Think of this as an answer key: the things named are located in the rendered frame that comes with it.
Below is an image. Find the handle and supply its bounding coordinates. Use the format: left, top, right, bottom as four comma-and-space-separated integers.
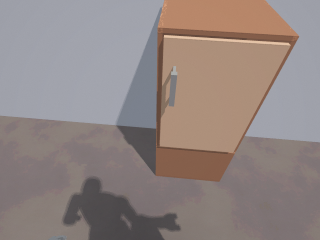
168, 66, 178, 107

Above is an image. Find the cupboard door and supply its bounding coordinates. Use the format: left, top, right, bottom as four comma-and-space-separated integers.
159, 35, 291, 153

